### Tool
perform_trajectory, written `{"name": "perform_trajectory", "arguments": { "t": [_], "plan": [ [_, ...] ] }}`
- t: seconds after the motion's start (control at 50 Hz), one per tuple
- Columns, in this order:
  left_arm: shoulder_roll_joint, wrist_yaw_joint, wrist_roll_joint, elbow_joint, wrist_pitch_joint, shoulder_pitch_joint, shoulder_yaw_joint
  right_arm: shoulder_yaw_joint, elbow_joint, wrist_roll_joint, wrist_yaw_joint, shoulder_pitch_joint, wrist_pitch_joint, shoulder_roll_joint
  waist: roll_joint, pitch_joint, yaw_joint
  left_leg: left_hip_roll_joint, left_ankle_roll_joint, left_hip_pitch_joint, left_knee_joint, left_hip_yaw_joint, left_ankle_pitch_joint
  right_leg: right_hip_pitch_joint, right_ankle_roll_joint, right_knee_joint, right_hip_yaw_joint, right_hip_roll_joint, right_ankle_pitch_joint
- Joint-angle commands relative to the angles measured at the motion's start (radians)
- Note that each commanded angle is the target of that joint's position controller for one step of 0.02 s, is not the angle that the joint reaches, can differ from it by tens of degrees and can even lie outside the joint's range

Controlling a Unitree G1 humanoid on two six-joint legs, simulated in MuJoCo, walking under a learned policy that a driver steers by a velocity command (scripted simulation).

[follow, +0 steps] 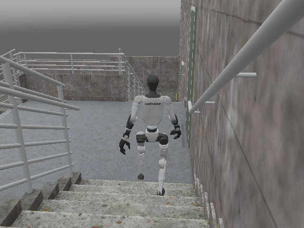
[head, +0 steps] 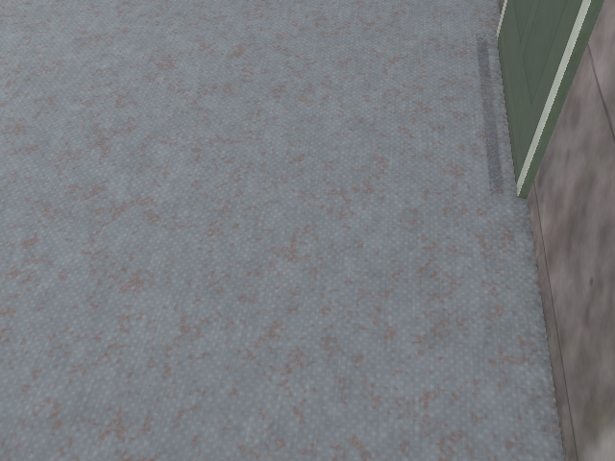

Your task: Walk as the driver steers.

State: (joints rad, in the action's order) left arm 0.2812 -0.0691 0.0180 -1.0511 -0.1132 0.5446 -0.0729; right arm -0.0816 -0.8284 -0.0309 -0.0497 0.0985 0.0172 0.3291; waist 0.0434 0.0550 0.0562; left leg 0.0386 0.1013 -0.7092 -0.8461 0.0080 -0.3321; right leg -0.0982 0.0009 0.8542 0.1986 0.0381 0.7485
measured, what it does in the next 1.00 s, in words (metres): goes down: left foot 0.15 m lower, then right foot 0.15 m lower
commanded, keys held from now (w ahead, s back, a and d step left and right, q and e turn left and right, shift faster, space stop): w+q+shift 0.26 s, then w+shift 0.16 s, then w+e+shift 0.58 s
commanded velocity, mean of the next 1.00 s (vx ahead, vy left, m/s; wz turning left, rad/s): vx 1.00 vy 0.00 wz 0.10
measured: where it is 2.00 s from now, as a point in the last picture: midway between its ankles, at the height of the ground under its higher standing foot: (378, 127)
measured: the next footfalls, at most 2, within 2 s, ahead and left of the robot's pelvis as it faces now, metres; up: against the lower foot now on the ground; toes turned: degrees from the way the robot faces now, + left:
left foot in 0.10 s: +0.19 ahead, +0.04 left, -0.15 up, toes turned +11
right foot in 0.50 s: +0.64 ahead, -0.03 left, -0.30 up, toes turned +24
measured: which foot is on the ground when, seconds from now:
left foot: up 0.00-0.08, down 0.10-0.50, up 0.52-0.88, down 0.90-1.00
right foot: down 0.00-0.10, up 0.12-0.48, down 0.50-0.88, up 0.90-1.00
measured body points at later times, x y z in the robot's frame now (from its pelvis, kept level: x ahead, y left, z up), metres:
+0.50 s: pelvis +0.46 +0.02 -0.23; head +0.45 +0.00 +0.22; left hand +0.51 +0.32 -0.31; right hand +0.51 -0.24 -0.38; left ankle +0.18 +0.03 -0.77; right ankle +0.60 -0.04 -0.97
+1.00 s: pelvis +0.86 +0.13 -0.24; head +0.88 +0.14 +0.21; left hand +0.84 +0.41 -0.37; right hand +1.08 -0.09 -0.33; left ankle +0.87 +0.26 -0.97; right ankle +0.72 +0.01 -0.87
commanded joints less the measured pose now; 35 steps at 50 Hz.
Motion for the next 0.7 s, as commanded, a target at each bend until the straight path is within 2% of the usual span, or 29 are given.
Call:
{"name": "perform_trajectory", "arguments": {
  "t": [0.02, 0.04, 0.06, 0.08, 0.1, 0.12, 0.14, 0.16, 0.18, 0.2, 0.22, 0.24, 0.28, 0.3, 0.32, 0.34, 0.38, 0.42, 0.46, 0.48, 0.5, 0.52, 0.54, 0.56, 0.58, 0.6, 0.62, 0.66, 0.7],
  "plan": [
    [0.009, 0.003, 0.009, 0.095, -0.021, -0.130, 0.011, 0.058, 0.033, 0.016, -0.031, -0.065, -0.016, -0.122, -0.137, 0.063, -0.045, -0.068, 0.027, 0.454, 0.133, 0.170, -0.295, -0.419, -0.019, -0.150, 0.017, 0.125, -0.585],
    [0.035, 0.005, -0.004, 0.097, -0.008, -0.117, 0.012, 0.054, 0.036, 0.013, -0.024, -0.041, -0.033, -0.096, -0.162, 0.090, -0.051, -0.078, 0.028, 0.460, 0.162, 0.179, -0.190, -0.378, -0.008, -0.094, 0.036, 0.141, -0.698],
    [0.057, 0.015, -0.016, 0.117, -0.008, -0.143, 0.011, 0.030, -0.015, -0.005, -0.004, 0.093, -0.036, -0.035, -0.151, -0.013, -0.134, -0.135, 0.065, 0.673, -0.006, 0.260, -0.220, -0.395, -0.016, 0.087, 0.053, 0.170, -0.973],
    [0.105, 0.032, -0.023, 0.134, 0.001, -0.216, 0.004, -0.003, -0.083, 0.019, 0.019, 0.323, -0.048, 0.038, -0.168, -0.137, -0.254, -0.178, 0.090, 0.891, -0.070, 0.247, -0.015, -0.422, -0.016, 0.357, 0.056, 0.182, -1.276],
    [0.166, 0.040, -0.013, 0.175, -0.002, -0.316, -0.011, -0.033, -0.142, 0.002, 0.039, 0.594, -0.047, 0.120, -0.059, -0.153, -0.450, -0.131, 0.196, 1.154, 0.078, 0.171, 0.060, -0.650, -0.023, 0.855, 0.045, 0.153, -1.209],
    [0.107, 0.023, -0.017, 0.170, 0.020, -0.404, -0.018, -0.048, -0.156, 0.000, 0.042, 0.572, -0.045, 0.176, 0.129, -0.009, -0.488, -0.009, 0.269, 1.120, 0.359, -0.052, 0.159, -0.820, 0.002, 1.335, 0.006, 0.006, -0.247],
    [0.057, 0.003, -0.027, 0.259, 0.002, -0.240, 0.000, -0.035, -0.150, 0.002, 0.045, 0.440, -0.020, 0.227, 0.233, 0.010, -0.208, 0.087, 0.215, 1.157, 0.168, -0.200, -0.548, -1.002, -0.002, 1.191, -0.104, 0.046, -0.111],
    [0.095, 0.008, -0.072, 0.278, 0.009, -0.220, 0.008, -0.032, -0.112, 0.014, 0.048, 0.408, -0.007, 0.205, -0.030, -0.133, -0.186, 0.140, 0.261, 1.194, 0.209, -0.336, -0.258, -0.982, 0.016, 1.016, -0.213, 0.092, -0.167],
    [0.106, 0.021, -0.104, 0.230, 0.009, -0.216, 0.001, -0.017, -0.078, 0.021, 0.043, 0.316, -0.020, 0.138, -0.255, -0.091, -0.128, 0.099, 0.255, 0.994, 0.298, -0.421, 0.098, -0.931, 0.039, 0.978, -0.226, 0.095, -0.130],
    [0.066, 0.030, -0.110, 0.252, 0.002, -0.135, 0.003, -0.004, -0.055, 0.013, 0.041, 0.293, 0.002, 0.117, -0.150, -0.125, -0.069, 0.174, 0.325, 0.955, 0.306, -0.577, 0.163, -0.971, 0.037, 0.830, -0.304, 0.080, -0.246],
    [0.076, 0.034, -0.094, 0.267, 0.025, -0.205, 0.005, 0.001, -0.019, 0.004, 0.051, 0.168, 0.022, 0.096, -0.039, -0.024, 0.002, 0.256, 0.387, 0.602, 0.410, -0.727, 0.380, -0.864, -0.047, 0.540, -0.356, 0.111, -0.268],
    [0.136, 0.023, -0.073, 0.285, 0.044, -0.349, -0.012, 0.009, -0.009, -0.009, 0.054, 0.118, 0.041, 0.066, -0.099, 0.123, -0.011, 0.216, 0.379, 0.340, 0.495, -0.725, 0.551, -0.738, -0.096, 0.373, -0.384, 0.134, -0.261],
    [0.118, 0.038, -0.065, 0.271, 0.047, -0.362, -0.006, 0.003, -0.015, -0.043, 0.051, 0.137, 0.068, 0.087, -0.091, 0.128, 0.005, 0.099, 0.330, 0.182, 0.433, -0.560, 0.393, -0.553, -0.103, 0.228, -0.278, 0.081, -0.622],
    [0.134, 0.054, -0.052, 0.281, 0.031, -0.400, -0.013, 0.010, -0.038, 0.005, 0.060, 0.143, 0.083, 0.036, -0.103, 0.120, 0.002, 0.002, 0.250, 0.090, 0.358, -0.424, 0.508, -0.409, -0.083, 0.006, -0.295, 0.092, -0.920],
    [0.089, 0.068, -0.054, 0.263, 0.023, -0.356, 0.001, 0.017, -0.043, 0.026, 0.054, 0.120, 0.090, 0.014, -0.068, 0.057, 0.013, -0.087, 0.182, 0.036, 0.287, -0.315, 0.565, -0.188, -0.055, -0.116, -0.275, 0.070, -1.100],
    [0.054, 0.081, -0.044, 0.230, 0.024, -0.310, 0.009, 0.023, -0.067, 0.023, 0.047, 0.157, 0.093, 0.018, -0.088, 0.019, -0.003, -0.125, 0.155, 0.071, 0.204, -0.269, 0.567, -0.084, -0.032, -0.164, -0.233, 0.023, -1.174],
    [0.028, 0.091, -0.017, 0.245, 0.023, -0.362, 0.020, 0.029, -0.105, 0.025, 0.038, 0.262, 0.090, 0.017, -0.031, 0.030, -0.070, -0.099, 0.159, 0.253, 0.086, -0.298, 0.463, -0.159, 0.000, -0.234, -0.192, -0.008, -1.115],
    [0.025, 0.083, -0.004, 0.277, 0.020, -0.434, 0.017, 0.036, -0.135, -0.016, 0.043, 0.329, 0.078, 0.013, 0.043, 0.065, -0.118, -0.079, 0.168, 0.453, -0.034, -0.330, 0.367, -0.267, 0.015, -0.373, -0.207, -0.003, -1.006],
    [0.093, 0.065, -0.005, 0.207, 0.021, -0.227, -0.016, 0.035, -0.146, -0.047, 0.051, 0.308, 0.066, 0.038, 0.044, -0.019, -0.014, -0.057, 0.163, 0.581, -0.303, -0.299, 0.094, -0.128, 0.060, -0.490, -0.189, 0.001, -0.975],
    [0.142, 0.061, -0.038, 0.132, 0.028, 0.007, -0.042, 0.020, -0.139, -0.034, 0.058, 0.235, 0.052, 0.063, -0.003, -0.090, 0.127, -0.056, 0.138, 0.472, -0.631, -0.247, -0.030, 0.119, 0.114, -0.538, -0.222, 0.004, -0.876],
    [0.133, 0.074, -0.047, 0.059, 0.041, 0.199, -0.048, 0.020, -0.115, -0.015, 0.052, 0.130, 0.065, 0.003, -0.205, -0.133, 0.234, -0.199, 0.109, 0.190, -1.075, -0.151, 0.612, 0.355, 0.156, -0.438, -0.284, 0.065, -0.846],
    [0.081, 0.097, -0.059, 0.042, 0.047, 0.197, -0.014, 0.046, -0.042, -0.003, 0.060, 0.185, 0.084, -0.093, -0.340, -0.140, 0.104, -0.219, 0.111, -0.169, -1.257, -0.195, 0.999, 0.509, 0.128, -0.117, -0.429, 0.133, -0.960],
    [0.206, 0.075, -0.056, 0.063, 0.050, 0.129, -0.051, 0.063, 0.016, 0.044, 0.049, 0.257, 0.099, -0.080, -0.601, -0.307, 0.049, -0.212, 0.079, -0.474, -1.252, -0.130, 0.987, 0.705, 0.387, -0.420, -1.006, 0.376, -0.295],
    [0.100, 0.061, -0.049, 0.095, 0.046, 0.016, -0.033, 0.065, 0.006, -0.015, 0.045, 0.114, 0.095, 0.003, -0.239, -0.161, 0.047, -0.048, 0.069, -0.498, -0.936, -0.137, 0.816, 0.495, 0.371, -0.630, -1.103, 0.392, 0.167],
    [0.071, 0.059, -0.054, 0.123, 0.037, -0.069, -0.018, 0.053, 0.012, -0.043, 0.034, -0.010, 0.089, 0.029, -0.066, 0.001, 0.042, -0.018, 0.031, -0.370, -0.771, -0.120, 0.760, 0.220, 0.313, -0.655, -1.013, 0.311, 0.125],
    [0.076, 0.052, -0.073, 0.107, 0.015, -0.078, -0.008, 0.056, 0.036, -0.054, 0.024, -0.081, 0.083, -0.007, 0.012, 0.060, -0.001, 0.006, -0.001, -0.307, -0.638, -0.144, 0.653, 0.067, 0.290, -0.605, -0.982, 0.263, 0.012],
    [0.065, 0.035, -0.051, 0.091, -0.009, -0.090, 0.004, 0.059, 0.060, -0.063, 0.021, -0.143, 0.054, -0.019, 0.037, 0.119, -0.044, 0.042, -0.056, -0.223, -0.458, -0.164, 0.586, -0.106, 0.288, -0.600, -0.940, 0.227, -0.130],
    [0.081, 0.031, -0.034, 0.106, -0.002, -0.131, 0.002, 0.080, 0.078, -0.040, 0.029, -0.117, 0.039, -0.051, -0.133, 0.119, -0.072, 0.013, -0.119, 0.025, -0.216, -0.064, 0.491, -0.328, 0.283, -0.669, -0.713, 0.097, -0.488],
    [0.046, 0.057, 0.000, 0.122, 0.007, -0.134, 0.010, 0.085, 0.099, -0.014, 0.027, -0.126, 0.043, -0.052, -0.188, 0.044, -0.079, 0.006, -0.139, 0.220, -0.069, -0.032, 0.373, -0.395, 0.274, -0.664, -0.593, 0.061, -0.772]
  ]
}}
